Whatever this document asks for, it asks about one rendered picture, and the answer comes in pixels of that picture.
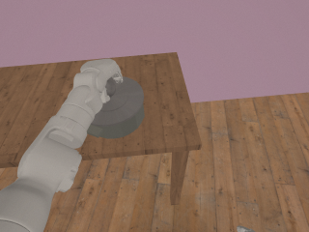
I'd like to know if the table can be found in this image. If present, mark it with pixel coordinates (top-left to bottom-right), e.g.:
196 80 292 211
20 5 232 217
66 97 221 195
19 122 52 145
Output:
0 52 202 206

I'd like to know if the pot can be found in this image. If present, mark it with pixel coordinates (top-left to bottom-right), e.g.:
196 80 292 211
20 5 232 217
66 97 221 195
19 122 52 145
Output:
87 81 145 139

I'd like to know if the left robot forearm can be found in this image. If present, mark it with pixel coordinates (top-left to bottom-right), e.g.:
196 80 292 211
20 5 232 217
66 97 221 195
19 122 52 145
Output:
17 67 107 177

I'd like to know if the left robot upper arm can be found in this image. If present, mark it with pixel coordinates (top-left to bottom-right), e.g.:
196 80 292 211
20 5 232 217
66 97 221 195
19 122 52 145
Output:
0 137 82 232

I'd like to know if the lid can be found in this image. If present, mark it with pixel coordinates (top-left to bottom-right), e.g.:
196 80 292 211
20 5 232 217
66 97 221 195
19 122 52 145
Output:
91 76 144 127

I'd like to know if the knob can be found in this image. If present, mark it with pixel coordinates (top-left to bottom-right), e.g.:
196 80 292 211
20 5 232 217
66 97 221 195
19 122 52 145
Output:
105 80 116 97

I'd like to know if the robot left hand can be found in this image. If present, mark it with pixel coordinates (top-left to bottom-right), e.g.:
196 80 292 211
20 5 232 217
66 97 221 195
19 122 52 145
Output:
80 58 123 103

